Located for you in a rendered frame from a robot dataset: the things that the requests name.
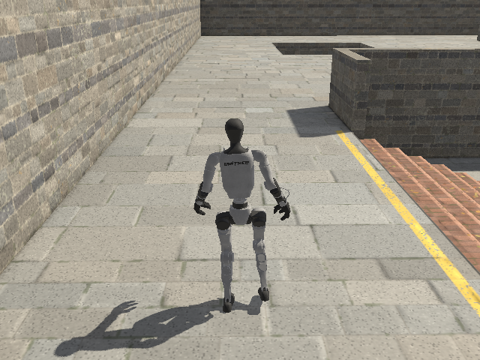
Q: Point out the robot right forearm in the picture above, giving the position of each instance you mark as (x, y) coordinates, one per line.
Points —
(278, 195)

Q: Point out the robot left upper arm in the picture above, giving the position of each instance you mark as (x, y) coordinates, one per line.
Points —
(212, 161)

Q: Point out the right robot shin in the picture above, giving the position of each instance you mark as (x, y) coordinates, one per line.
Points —
(261, 264)

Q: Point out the left robot hand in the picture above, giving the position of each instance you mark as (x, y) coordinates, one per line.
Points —
(197, 208)

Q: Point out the robot right thigh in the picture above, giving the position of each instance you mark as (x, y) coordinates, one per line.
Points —
(258, 219)

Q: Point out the robot left forearm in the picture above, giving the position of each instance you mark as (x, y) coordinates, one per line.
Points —
(201, 196)

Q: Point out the right robot hand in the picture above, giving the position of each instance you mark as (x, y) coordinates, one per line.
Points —
(285, 209)

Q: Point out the robot right upper arm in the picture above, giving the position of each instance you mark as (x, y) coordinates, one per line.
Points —
(265, 168)

